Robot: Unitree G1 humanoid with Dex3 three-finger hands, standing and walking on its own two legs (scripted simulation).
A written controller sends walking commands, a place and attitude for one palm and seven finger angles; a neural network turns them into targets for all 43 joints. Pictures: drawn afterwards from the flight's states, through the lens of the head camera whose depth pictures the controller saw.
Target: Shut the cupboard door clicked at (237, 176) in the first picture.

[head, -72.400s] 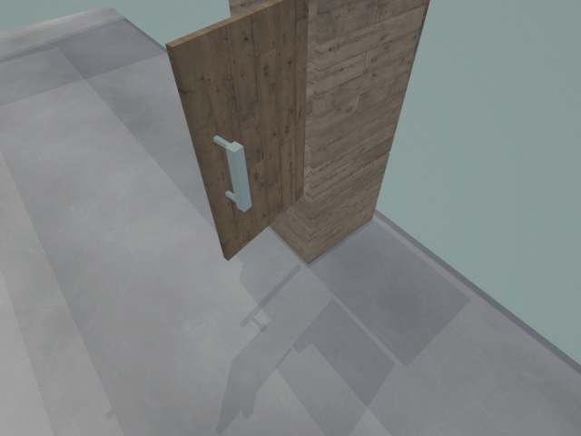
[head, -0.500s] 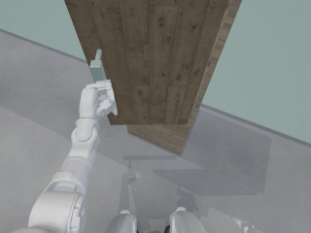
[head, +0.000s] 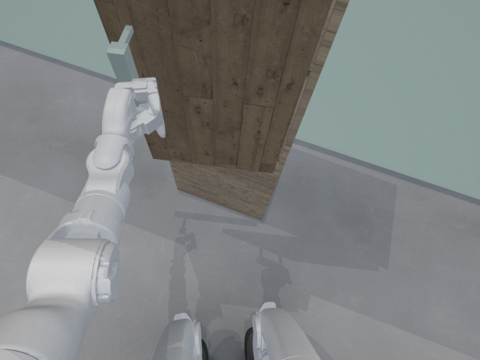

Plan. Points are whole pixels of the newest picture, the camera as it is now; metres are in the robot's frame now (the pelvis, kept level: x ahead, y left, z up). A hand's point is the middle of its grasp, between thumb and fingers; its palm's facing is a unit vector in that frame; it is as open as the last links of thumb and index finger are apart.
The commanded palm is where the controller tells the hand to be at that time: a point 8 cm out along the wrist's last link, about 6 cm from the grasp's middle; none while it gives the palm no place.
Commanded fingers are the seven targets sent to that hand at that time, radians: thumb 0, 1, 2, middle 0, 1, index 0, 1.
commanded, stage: push the door shut along its arc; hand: left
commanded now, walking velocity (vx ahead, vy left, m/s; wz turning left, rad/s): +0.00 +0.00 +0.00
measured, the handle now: (136, 81) +0.58 +0.13 +0.06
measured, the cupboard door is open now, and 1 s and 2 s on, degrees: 14 4 0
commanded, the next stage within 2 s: pull the fist back off the door in 1.04 s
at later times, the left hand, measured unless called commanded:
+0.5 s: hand (191, 85) +0.56 +0.04 +0.07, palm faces -0.30 -0.95 -0.04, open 3.1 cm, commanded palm +0.56 +0.09 +0.07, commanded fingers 0.00 0.90 0.90 -1.30 -1.50 -1.30 -1.50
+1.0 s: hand (195, 75) +0.58 +0.03 +0.08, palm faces -0.38 -0.92 -0.03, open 3.3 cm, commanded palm +0.61 +0.04 +0.07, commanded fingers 0.00 0.90 0.90 -1.30 -1.50 -1.30 -1.50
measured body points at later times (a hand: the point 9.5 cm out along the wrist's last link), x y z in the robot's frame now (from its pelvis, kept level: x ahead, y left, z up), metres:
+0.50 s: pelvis +0.01 +0.00 -0.01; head +0.16 +0.01 +0.41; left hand +0.57 +0.09 +0.08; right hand -0.03 -0.26 -0.12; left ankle +0.02 +0.09 -0.65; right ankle +0.04 -0.10 -0.65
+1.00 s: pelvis +0.00 -0.01 -0.03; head +0.18 +0.01 +0.38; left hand +0.60 +0.08 +0.08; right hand -0.05 -0.27 -0.12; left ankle +0.02 +0.09 -0.65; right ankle +0.04 -0.10 -0.65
